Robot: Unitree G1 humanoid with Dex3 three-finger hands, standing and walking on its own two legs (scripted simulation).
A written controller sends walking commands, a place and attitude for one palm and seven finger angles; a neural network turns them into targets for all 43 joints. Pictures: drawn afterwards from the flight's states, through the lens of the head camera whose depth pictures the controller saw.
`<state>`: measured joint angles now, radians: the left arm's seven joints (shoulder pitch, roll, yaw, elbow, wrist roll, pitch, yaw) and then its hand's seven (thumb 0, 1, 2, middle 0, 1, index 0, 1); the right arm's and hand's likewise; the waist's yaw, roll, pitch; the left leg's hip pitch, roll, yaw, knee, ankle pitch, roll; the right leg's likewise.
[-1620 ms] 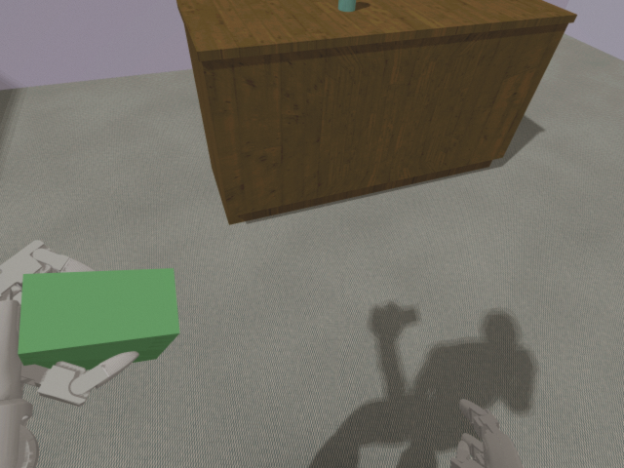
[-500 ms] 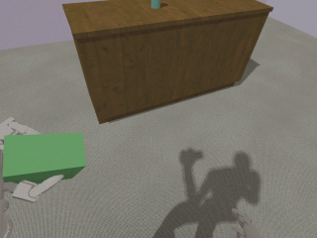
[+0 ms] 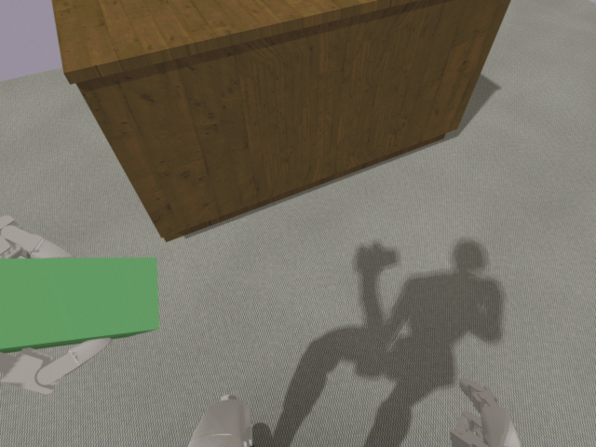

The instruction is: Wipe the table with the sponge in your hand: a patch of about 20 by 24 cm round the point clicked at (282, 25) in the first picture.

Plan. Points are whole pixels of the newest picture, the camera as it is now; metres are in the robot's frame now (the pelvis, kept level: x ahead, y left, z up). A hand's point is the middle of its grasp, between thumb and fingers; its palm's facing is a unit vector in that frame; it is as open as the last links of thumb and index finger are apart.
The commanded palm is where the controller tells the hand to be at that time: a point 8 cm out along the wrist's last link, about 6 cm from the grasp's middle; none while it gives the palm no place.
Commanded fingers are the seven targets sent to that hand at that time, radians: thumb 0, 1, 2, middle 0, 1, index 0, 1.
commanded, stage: walk to a spot facing it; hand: left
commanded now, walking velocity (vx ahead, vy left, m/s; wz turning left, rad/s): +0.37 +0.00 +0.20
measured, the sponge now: (96, 304) +0.22 +0.20 +0.16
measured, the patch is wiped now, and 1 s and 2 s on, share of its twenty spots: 0.00 0.00 0.00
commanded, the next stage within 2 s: turn to face it in 1.02 s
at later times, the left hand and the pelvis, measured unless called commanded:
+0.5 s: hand (104, 164) +0.37 +0.23 +0.20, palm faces +0.45 -0.76 -0.48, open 10.1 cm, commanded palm +0.33 +0.27 +0.18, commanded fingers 0.00 0.10 1.30 -1.20 -1.60 -1.20 -1.60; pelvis +0.18 -0.01 +0.00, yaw +1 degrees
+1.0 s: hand (136, 121) +0.48 +0.24 +0.17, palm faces +0.57 -0.67 -0.47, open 10.0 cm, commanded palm +0.42 +0.27 +0.18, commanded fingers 0.00 0.10 1.30 -1.20 -1.60 -1.20 -1.60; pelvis +0.32 -0.04 -0.01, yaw +12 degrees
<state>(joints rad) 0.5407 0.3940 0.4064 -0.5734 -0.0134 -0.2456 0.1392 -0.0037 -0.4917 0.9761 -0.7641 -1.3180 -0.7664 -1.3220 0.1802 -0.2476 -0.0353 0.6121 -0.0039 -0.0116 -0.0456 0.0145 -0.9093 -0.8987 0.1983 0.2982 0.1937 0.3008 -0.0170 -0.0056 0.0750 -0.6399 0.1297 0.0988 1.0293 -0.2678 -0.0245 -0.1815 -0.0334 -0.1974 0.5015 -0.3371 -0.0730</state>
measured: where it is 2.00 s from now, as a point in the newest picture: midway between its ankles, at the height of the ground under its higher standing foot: (339, 399)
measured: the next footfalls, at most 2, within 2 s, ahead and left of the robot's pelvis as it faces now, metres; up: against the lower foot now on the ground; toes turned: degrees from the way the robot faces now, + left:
left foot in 0.18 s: +0.21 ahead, +0.14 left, +0.00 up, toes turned +12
right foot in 0.58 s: +0.29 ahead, -0.15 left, +0.00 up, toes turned -7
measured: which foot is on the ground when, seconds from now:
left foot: up 0.00-0.16, down 0.18-0.56, up 0.58-1.00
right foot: down 0.00-0.18, up 0.20-0.56, down 0.58-1.00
